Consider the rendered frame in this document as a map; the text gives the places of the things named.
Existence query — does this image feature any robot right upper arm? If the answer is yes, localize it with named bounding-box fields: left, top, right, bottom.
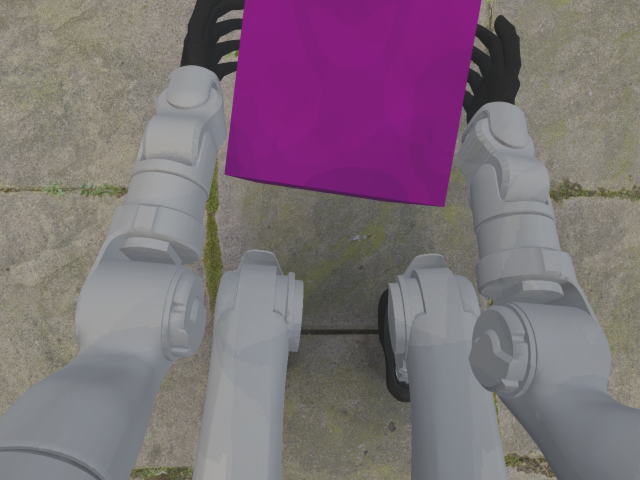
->
left=469, top=301, right=640, bottom=480

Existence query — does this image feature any robot right forearm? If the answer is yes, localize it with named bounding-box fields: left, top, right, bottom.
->
left=456, top=102, right=611, bottom=376

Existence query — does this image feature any robot left upper arm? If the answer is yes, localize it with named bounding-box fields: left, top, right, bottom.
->
left=0, top=259, right=206, bottom=480

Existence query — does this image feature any robot right thigh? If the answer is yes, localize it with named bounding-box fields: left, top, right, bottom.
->
left=388, top=268, right=508, bottom=480

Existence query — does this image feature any right robot hand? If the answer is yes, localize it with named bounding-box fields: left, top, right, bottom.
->
left=463, top=15, right=521, bottom=125

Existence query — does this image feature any left robot hand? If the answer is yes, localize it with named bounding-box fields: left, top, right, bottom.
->
left=180, top=0, right=245, bottom=81

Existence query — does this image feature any carton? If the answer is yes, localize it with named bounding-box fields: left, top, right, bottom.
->
left=225, top=0, right=481, bottom=207

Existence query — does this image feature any robot left shin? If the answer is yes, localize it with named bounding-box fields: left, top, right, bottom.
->
left=213, top=250, right=283, bottom=335

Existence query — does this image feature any robot left forearm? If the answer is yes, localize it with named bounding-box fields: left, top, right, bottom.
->
left=75, top=65, right=227, bottom=344

